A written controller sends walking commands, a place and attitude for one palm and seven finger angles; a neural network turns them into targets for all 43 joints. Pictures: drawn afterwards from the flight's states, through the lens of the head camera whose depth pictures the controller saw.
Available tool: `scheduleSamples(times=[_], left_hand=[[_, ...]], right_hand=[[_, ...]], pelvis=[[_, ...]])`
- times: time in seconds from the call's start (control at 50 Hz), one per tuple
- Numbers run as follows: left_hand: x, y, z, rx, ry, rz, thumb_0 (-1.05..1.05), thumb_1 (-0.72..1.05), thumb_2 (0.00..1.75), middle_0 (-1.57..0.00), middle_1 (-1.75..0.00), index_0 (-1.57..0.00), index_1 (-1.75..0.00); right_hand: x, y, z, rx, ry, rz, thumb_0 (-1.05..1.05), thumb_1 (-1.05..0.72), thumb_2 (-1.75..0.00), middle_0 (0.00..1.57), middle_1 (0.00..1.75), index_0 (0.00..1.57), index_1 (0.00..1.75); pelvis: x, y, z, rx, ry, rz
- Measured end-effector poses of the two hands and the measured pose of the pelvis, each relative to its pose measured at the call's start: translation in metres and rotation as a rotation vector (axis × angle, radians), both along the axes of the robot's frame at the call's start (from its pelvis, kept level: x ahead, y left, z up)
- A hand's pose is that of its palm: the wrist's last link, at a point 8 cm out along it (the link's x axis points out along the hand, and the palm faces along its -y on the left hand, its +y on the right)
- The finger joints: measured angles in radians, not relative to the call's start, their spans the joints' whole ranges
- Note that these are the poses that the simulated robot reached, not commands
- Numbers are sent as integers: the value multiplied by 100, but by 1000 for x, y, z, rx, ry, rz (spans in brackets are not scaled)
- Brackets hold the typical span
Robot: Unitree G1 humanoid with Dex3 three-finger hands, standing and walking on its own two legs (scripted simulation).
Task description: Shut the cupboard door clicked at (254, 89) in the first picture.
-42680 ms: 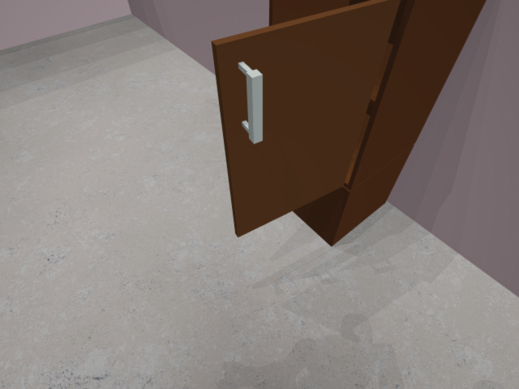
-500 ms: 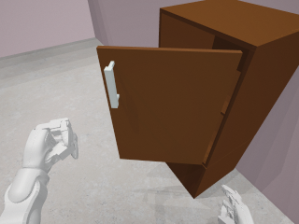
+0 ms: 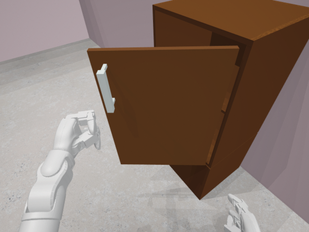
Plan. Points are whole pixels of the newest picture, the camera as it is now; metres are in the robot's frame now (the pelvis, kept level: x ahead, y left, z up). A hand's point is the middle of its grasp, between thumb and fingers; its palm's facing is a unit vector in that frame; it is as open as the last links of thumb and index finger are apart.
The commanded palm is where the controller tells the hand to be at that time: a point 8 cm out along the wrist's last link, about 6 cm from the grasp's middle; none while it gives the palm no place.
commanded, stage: bring the fist close to the handle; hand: left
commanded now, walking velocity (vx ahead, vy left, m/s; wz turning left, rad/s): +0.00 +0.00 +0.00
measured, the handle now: (107, 89) +0.48 +0.19 +0.14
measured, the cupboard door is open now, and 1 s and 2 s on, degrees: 53 53 40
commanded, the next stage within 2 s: push the door shut along its arc in 0.98 s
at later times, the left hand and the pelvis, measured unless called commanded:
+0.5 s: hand (106, 107) +0.37 +0.16 +0.16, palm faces +0.07 -1.00 -0.02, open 3.1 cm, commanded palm +0.35 +0.20 +0.15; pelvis +0.01 -0.01 +0.00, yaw +0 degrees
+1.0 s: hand (107, 109) +0.38 +0.16 +0.15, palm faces +0.07 -1.00 -0.03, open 3.1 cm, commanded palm +0.36 +0.20 +0.15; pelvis +0.01 +0.00 +0.00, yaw +0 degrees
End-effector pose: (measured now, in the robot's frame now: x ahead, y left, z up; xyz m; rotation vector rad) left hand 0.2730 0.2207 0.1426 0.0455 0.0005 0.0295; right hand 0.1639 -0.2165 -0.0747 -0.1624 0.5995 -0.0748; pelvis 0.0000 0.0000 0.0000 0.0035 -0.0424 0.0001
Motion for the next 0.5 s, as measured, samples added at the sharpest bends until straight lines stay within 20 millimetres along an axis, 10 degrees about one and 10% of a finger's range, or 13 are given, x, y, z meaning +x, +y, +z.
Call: scheduleSamples(times=[0.5], left_hand=[[75,-8,16,-20,-63,42,2,90,90,-130,-150,-130,-150]], right_hand=[[3,-19,-8,-24,97,-44,1,-91,-90,20,30,20,30]], pelvis=[[14,-6,0,1,39,-6]])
